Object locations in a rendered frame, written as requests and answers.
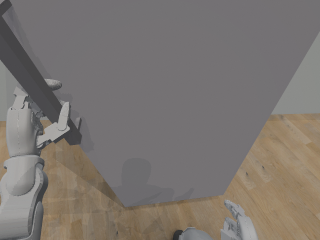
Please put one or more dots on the handle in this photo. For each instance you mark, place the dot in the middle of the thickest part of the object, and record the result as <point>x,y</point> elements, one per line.
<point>17,61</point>

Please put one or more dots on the robot right hand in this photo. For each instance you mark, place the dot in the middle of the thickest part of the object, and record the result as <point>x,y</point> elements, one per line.
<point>242,229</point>

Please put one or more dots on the fridge door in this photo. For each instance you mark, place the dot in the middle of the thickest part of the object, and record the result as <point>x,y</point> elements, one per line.
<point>172,94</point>

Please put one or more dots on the right robot thigh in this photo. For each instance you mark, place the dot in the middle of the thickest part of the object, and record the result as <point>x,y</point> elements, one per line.
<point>194,234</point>

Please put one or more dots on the robot left hand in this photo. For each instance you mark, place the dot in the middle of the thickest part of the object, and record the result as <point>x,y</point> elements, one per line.
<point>23,123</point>

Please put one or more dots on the robot left forearm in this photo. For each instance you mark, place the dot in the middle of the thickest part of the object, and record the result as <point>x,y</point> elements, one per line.
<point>22,189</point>

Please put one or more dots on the right robot foot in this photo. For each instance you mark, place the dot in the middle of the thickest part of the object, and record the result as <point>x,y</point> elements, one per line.
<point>176,234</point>

